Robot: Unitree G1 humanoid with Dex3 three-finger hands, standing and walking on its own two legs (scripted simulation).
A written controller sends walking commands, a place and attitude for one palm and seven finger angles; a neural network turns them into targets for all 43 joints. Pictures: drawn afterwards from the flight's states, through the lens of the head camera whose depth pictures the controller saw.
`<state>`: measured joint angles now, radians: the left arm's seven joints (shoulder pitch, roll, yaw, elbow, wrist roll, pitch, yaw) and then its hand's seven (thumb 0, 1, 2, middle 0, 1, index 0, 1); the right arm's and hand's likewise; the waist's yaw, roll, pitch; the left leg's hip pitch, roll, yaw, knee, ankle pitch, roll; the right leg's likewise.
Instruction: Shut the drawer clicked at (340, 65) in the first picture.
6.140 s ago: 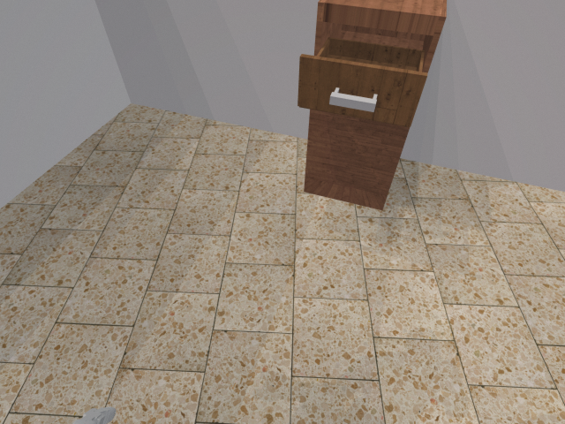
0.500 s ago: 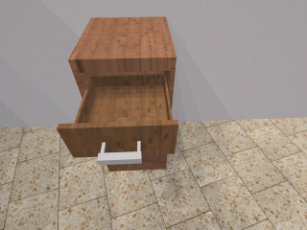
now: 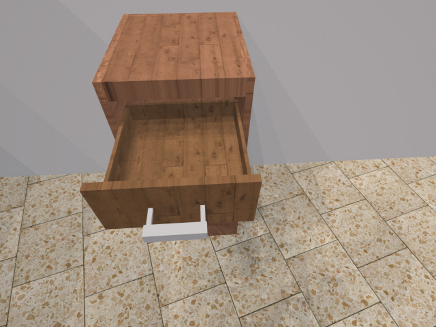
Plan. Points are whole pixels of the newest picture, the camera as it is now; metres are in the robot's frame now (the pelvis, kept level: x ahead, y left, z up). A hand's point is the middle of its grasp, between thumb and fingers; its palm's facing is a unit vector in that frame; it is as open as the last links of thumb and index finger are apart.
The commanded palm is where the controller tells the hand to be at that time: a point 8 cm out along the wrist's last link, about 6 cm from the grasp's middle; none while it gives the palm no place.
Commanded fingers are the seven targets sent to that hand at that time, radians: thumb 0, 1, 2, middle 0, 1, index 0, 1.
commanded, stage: come to a stop and stand still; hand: left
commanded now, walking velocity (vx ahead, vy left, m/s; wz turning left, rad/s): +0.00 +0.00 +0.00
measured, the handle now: (176, 221) +0.33 +0.11 -0.03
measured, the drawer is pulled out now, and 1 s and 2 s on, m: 0.29 0.29 0.28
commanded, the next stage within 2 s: look again from close up in 0.48 s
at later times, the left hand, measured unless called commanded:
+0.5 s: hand out of the picture +0.02 +0.15 -0.17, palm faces +0.04 -0.98 -0.21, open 7.3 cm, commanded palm none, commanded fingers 0.00 0.90 0.90 -0.20 -0.30 -0.20 -0.30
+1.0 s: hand out of the picture +0.00 +0.14 -0.17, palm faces +0.04 -0.98 -0.19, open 7.3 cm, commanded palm none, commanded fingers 0.00 0.90 0.90 -0.20 -0.30 -0.20 -0.30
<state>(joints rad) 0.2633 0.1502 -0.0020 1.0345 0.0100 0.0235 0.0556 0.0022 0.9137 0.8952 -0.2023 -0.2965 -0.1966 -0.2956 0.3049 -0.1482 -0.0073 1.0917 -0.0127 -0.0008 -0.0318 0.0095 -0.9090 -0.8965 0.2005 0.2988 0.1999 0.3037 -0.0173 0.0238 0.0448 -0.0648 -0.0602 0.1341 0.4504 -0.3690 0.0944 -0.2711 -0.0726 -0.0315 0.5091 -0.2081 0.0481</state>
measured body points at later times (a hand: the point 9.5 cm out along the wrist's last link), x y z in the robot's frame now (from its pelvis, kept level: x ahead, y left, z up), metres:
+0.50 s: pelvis +0.01 -0.02 +0.00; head +0.03 -0.01 +0.45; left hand +0.02 +0.21 -0.16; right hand +0.02 -0.24 -0.16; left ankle -0.07 +0.04 -0.73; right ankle +0.04 -0.16 -0.73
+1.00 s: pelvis +0.01 -0.02 +0.01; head +0.03 -0.02 +0.45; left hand +0.00 +0.20 -0.16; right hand -0.02 -0.23 -0.16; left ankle -0.07 +0.04 -0.73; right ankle +0.04 -0.16 -0.73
